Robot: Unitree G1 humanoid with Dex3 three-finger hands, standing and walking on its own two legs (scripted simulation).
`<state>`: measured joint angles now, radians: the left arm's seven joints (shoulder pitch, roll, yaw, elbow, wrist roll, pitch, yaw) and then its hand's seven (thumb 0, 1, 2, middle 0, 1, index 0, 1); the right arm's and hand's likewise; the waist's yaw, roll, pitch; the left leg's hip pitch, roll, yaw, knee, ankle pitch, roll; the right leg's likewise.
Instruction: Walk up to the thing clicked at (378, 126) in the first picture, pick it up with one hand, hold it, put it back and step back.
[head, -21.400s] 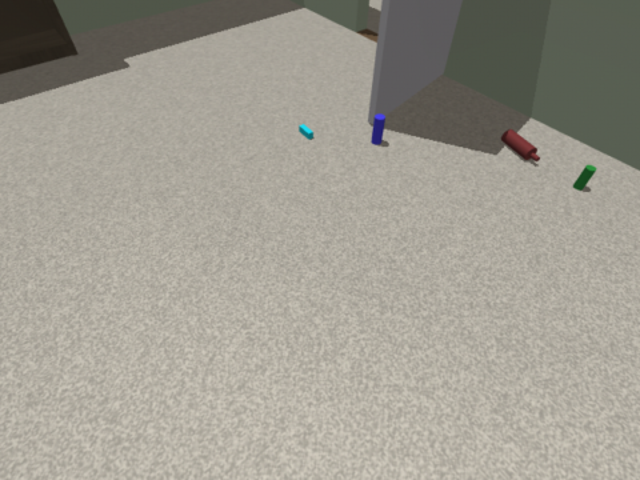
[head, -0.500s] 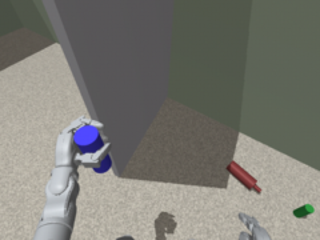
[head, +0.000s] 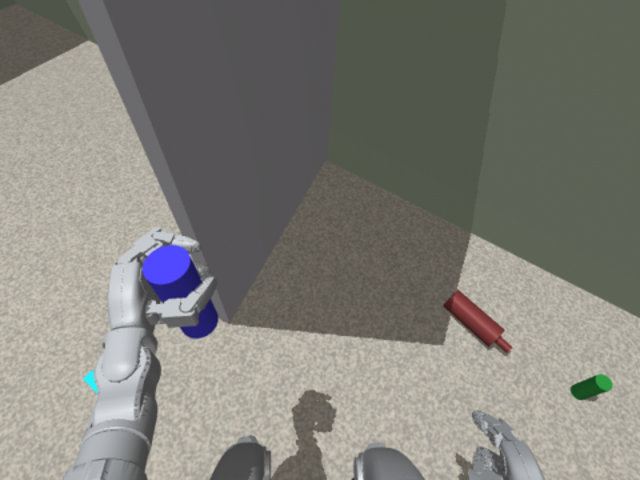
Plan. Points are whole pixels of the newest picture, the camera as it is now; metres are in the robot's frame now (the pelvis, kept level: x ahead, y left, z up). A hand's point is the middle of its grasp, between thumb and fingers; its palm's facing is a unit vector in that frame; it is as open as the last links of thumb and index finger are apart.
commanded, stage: crouch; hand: left
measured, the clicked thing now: (185, 295) +0.35 +0.18 -0.01
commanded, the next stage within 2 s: lower in 1.62 s
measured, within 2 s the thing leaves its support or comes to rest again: neither
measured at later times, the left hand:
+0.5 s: hand (211, 323) +0.39 +0.19 -0.23, palm faces +0.12 -0.99 -0.01, open 7.6 cm
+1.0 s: hand (224, 337) +0.43 +0.20 -0.41, palm faces +0.14 -0.99 -0.01, open 7.5 cm
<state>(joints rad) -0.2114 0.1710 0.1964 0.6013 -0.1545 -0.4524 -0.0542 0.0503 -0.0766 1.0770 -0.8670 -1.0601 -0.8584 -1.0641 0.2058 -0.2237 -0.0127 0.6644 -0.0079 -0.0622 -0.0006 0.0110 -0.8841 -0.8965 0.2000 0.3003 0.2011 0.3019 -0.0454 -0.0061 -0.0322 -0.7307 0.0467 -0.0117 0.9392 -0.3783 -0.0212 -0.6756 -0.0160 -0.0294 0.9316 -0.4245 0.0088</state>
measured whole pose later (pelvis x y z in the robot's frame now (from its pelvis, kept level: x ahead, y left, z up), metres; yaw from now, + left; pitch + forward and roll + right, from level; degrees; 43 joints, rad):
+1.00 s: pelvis -0.06 +0.00 -0.36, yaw -6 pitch +30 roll -5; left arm -0.77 0.50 0.53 1.22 -0.06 -0.79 -0.16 0.05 -0.07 1.07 -0.88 -1.04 -0.87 -1.04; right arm 0.10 -0.26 0.09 0.76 -0.14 0.01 0.10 0.01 -0.92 -0.91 0.20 0.30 0.20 0.30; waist -0.18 -0.05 -0.05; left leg -2.20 0.05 -0.15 2.31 -0.64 -0.04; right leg -2.12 0.03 -0.07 2.29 -0.70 0.01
